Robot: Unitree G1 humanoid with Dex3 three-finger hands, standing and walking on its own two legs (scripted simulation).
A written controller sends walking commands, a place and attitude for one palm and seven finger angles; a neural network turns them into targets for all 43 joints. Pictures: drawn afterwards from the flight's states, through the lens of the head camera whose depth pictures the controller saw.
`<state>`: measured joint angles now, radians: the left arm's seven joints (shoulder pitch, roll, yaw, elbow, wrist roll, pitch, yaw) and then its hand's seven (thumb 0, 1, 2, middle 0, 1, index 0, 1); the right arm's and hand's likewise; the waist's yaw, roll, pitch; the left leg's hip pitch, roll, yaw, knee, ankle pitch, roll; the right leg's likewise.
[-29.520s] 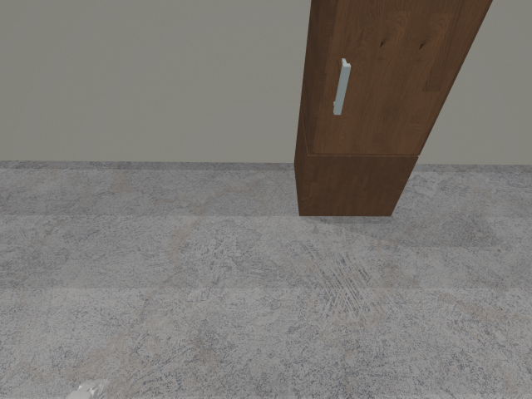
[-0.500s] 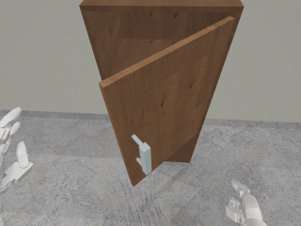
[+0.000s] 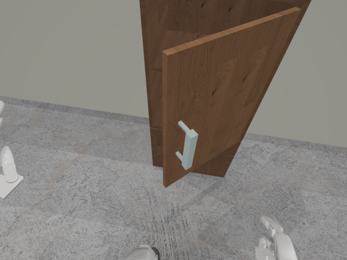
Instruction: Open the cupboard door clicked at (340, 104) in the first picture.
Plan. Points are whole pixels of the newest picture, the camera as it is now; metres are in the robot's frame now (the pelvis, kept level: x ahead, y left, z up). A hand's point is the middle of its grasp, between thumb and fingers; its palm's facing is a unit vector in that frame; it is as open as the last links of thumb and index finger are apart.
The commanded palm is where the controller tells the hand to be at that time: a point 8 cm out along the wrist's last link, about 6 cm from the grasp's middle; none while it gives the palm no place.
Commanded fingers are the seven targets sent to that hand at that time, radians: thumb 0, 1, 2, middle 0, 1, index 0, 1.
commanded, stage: step back with the hand held close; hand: left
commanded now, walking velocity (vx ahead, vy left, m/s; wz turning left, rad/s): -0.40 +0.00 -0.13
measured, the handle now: (184, 146) +0.42 -0.01 -0.03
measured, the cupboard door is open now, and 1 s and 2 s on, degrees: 44 44 44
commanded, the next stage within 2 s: stop stepping back and stand still in 0.32 s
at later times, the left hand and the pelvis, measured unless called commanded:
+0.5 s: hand out of the picture +0.11 +0.24 +0.18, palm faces +0.33 -0.82 -0.47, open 7.4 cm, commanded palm +0.05 +0.29 +0.19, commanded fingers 0.00 0.90 0.90 -0.20 -0.30 -0.20 -0.30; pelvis -0.13 +0.01 -0.01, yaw -7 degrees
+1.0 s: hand out of the picture +0.02 +0.21 +0.19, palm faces +0.29 -0.80 -0.52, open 7.4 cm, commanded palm -0.02 +0.26 +0.19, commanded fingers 0.00 0.90 0.90 -0.20 -0.30 -0.20 -0.30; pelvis -0.20 -0.02 +0.02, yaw -8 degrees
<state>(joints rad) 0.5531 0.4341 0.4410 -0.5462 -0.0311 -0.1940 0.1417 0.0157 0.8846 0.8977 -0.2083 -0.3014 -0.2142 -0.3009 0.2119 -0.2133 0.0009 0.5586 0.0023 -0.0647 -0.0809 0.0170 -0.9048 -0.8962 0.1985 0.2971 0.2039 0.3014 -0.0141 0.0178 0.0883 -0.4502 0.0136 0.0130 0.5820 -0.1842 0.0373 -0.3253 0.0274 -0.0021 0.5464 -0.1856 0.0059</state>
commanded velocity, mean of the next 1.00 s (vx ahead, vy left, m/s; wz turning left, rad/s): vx -0.03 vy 0.04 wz -0.06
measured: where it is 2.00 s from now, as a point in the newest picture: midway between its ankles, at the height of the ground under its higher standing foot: outside the picture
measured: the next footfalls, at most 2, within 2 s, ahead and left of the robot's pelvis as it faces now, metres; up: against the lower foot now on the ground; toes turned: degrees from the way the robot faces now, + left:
right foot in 0.50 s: -0.26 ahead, -0.08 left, +0.00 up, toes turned -8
left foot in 0.64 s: +0.02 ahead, +0.09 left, +0.00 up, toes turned -6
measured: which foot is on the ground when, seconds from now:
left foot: down 0.00-0.50, up 0.52-0.62, down 0.64-0.82, up 0.84-1.00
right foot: down 0.00-0.14, up 0.16-0.48, down 0.50-0.64, up 0.66-0.80, down 0.82-1.00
